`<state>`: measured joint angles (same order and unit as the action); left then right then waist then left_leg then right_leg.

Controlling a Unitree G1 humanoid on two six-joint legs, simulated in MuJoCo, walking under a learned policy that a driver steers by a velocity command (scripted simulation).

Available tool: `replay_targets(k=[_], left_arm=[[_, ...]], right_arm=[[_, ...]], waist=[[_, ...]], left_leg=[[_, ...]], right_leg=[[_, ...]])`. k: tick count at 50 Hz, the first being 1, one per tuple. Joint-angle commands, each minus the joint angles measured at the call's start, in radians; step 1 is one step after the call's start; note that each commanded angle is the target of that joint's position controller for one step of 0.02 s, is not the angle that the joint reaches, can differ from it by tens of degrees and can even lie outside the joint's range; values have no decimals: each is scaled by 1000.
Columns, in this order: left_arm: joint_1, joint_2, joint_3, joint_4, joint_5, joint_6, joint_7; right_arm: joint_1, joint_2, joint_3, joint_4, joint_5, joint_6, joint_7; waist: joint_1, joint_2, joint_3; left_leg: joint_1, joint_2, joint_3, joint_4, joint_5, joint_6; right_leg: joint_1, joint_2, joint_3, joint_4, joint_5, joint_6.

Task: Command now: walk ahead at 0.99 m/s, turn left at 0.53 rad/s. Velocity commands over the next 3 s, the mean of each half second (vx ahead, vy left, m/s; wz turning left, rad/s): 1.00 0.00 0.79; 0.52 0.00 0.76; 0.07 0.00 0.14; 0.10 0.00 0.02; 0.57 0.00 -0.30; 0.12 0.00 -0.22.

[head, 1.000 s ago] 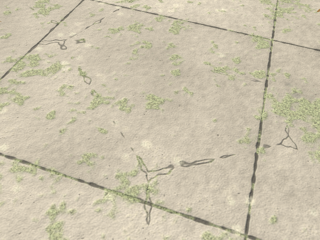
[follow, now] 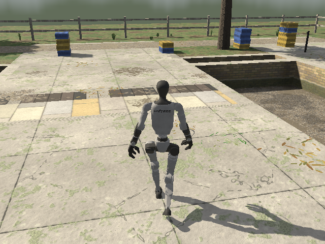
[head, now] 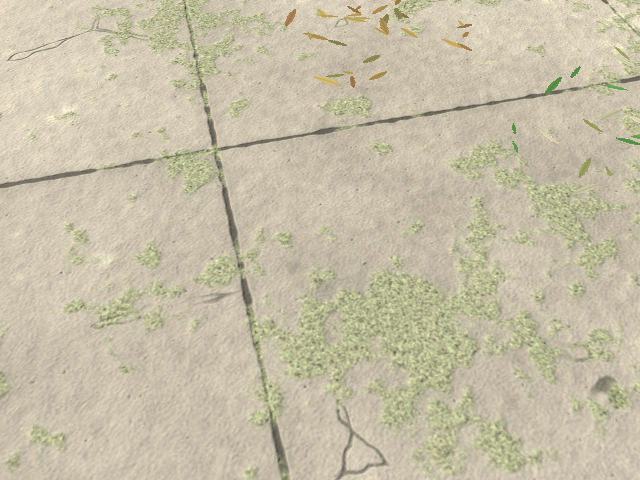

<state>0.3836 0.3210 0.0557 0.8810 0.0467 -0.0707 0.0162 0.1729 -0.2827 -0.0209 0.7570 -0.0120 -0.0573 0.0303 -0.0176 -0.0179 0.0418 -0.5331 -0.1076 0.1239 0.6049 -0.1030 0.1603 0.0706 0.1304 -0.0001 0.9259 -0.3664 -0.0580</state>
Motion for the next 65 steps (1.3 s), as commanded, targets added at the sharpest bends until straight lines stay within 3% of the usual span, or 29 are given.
replay_targets(k=[1,2,3,6,9,15,18,19,20,21,22,23,25,29,31,34,38,39,40,41,42,44,47,52,58,61,63,64,65], left_arm=[[-89,58,-29,-193,-13,-65,-16],[-156,86,-31,-201,-2,-74,-22],[-199,80,-38,-215,11,-71,-24],[-210,34,-64,-260,44,-15,-33],[-392,28,-84,-341,22,-11,-45],[-536,7,-93,-396,-12,-21,-41],[-344,97,-51,-348,-16,-34,-14],[-152,139,-28,-301,-16,-40,0],[86,215,7,-263,6,-41,24],[89,274,23,-255,50,-36,22],[18,246,39,-252,21,-21,14],[-65,122,15,-261,12,-19,9],[-73,57,-2,-213,15,-21,2],[-16,0,-14,-117,-27,-52,-18],[-73,19,-11,-115,-34,-62,-19],[-131,61,-2,-110,-43,-71,-12],[-94,175,27,-127,-65,-50,4],[-101,167,27,-136,-65,-39,1],[-47,94,17,-120,-51,-21,-5],[133,38,1,-156,-38,3,9],[141,87,1,-186,-35,18,16],[45,107,-7,-190,-20,32,22],[13,73,-9,-190,-5,83,19],[-24,-13,-25,-196,-27,93,18],[-125,-10,-24,-215,-35,108,18],[-87,-34,-29,-201,-24,96,22],[-142,84,-15,-233,-3,74,28],[-158,61,-15,-220,-17,74,22],[-197,25,-27,-222,-23,69,16]], right_arm=[[258,-195,-85,39,-9,16,-2],[249,-140,-75,50,0,13,0],[249,-115,-67,62,-2,7,-5],[251,-123,-56,88,6,-22,-17],[268,-149,-68,72,11,-38,-16],[354,-180,-93,87,24,-29,-15],[312,-237,-108,76,13,-29,-24],[247,-258,-114,58,12,-36,-19],[208,-172,-92,27,9,-50,-18],[325,-1,-48,-16,60,-47,-27],[289,-85,-43,-29,40,-29,-33],[166,-134,-55,-18,14,-14,-29],[73,-113,-56,-34,-11,4,1],[-18,-28,-29,-121,-23,53,34],[-76,-25,-18,-176,-30,51,38],[-111,-27,-5,-183,-28,41,66],[151,-106,-40,-98,-48,38,55],[284,-142,-61,-47,-55,31,35],[244,-192,-78,-31,-46,25,7],[208,-297,-96,-85,-41,31,-3],[221,-284,-106,-133,-4,38,-7],[59,-162,-74,-164,7,55,-45],[56,-108,-49,-104,3,36,-47],[48,-88,-45,-60,-18,18,-26],[79,-72,-43,-30,-25,50,-13],[69,-57,-35,-25,-12,67,-26],[160,34,-12,-36,3,61,-34],[123,-10,-21,-20,-7,70,-36],[118,-25,-27,-13,-9,76,-32]], waist=[[-70,145,-214],[-52,-18,-148],[-24,-87,-71],[59,-35,37],[14,-2,101],[-99,78,14],[6,85,-143],[120,84,-237],[212,1,-379],[109,-287,-508],[99,-285,-483],[113,-133,-287],[89,-26,-119],[20,-78,-12],[-19,-79,30],[-42,-49,51],[-152,-66,-121],[-198,-40,-182],[-146,101,-135],[-29,183,-278],[-74,98,-512],[-19,-31,-345],[47,-55,-156],[59,12,-205],[1,119,-140],[33,98,-87],[-47,-151,-81],[-14,-173,-63],[-35,-135,-40]], left_leg=[[830,368,-971,-352,-413,278],[681,344,-866,-374,-405,239],[527,296,-771,-392,-324,198],[263,189,-614,-434,-207,176],[109,134,-531,-511,-76,161],[357,122,-506,-382,386,50],[445,122,-511,-75,668,-13],[351,92,-501,140,587,-29],[208,53,-433,439,292,-23],[-113,-35,-312,748,-454,-52],[-245,50,-255,840,-341,-37],[-276,105,-227,800,-226,-41],[-241,158,-211,726,-173,-57],[-297,209,-176,692,-161,-70],[-259,192,-130,554,-73,-83],[17,114,5,163,178,-83],[435,-4,5,51,170,-3],[595,3,-55,-10,219,31],[668,122,-178,-98,519,68],[855,406,-481,111,1431,167],[948,506,-635,24,1404,291],[649,431,-622,-165,727,266],[277,332,-464,-249,678,190],[243,239,-312,-241,720,109],[231,238,-361,-269,243,71],[167,219,-404,-211,32,8],[90,48,-273,-66,-247,-96],[203,21,-203,-23,-328,-117],[286,43,-202,-17,-288,-125]], right_leg=[[-871,-59,158,702,45,30],[-828,-111,153,603,98,19],[-780,-142,134,515,106,18],[-730,-203,98,342,63,65],[-671,-222,19,28,218,106],[-525,-137,-12,-365,483,85],[-240,-85,9,-445,320,56],[-18,-141,51,-432,267,38],[225,-331,213,-400,-55,7],[473,-655,724,-520,-201,-87],[392,-634,897,-616,-401,-132],[221,-549,684,-640,-364,-101],[9,-463,389,-654,4,-65],[-107,-428,106,-696,442,-22],[-185,-394,-48,-709,743,-4],[-308,-299,-238,-700,807,33],[-290,-353,-221,-239,1126,53],[-353,-339,-206,2,924,63],[-503,-182,-227,344,-22,82],[-652,-145,-137,699,-344,110],[-711,-157,25,775,-229,120],[-735,-210,38,640,-61,118],[-567,-239,41,402,-95,111],[-476,-213,19,108,54,76],[-394,-162,-2,-152,47,65],[-248,-142,-11,-463,107,32],[-198,-435,311,-630,302,-52],[-362,-484,345,-657,345,-134],[-418,-435,294,-660,321,-130]])
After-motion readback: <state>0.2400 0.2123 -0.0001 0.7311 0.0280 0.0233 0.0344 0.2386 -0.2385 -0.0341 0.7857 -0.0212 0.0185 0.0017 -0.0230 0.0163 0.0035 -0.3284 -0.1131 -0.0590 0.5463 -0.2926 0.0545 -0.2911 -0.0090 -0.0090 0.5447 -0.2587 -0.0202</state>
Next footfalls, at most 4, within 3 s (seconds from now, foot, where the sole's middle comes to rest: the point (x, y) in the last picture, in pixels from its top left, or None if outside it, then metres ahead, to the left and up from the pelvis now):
0.40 right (373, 400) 0.62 -0.09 -0.74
0.80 left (215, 318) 0.83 0.26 -0.74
1.24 right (277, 266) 0.98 0.12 -0.74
2.16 left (192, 315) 0.84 0.32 -0.74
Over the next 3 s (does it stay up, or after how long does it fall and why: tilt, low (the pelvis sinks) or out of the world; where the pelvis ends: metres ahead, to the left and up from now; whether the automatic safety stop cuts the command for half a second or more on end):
stays up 1.07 0.42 0.03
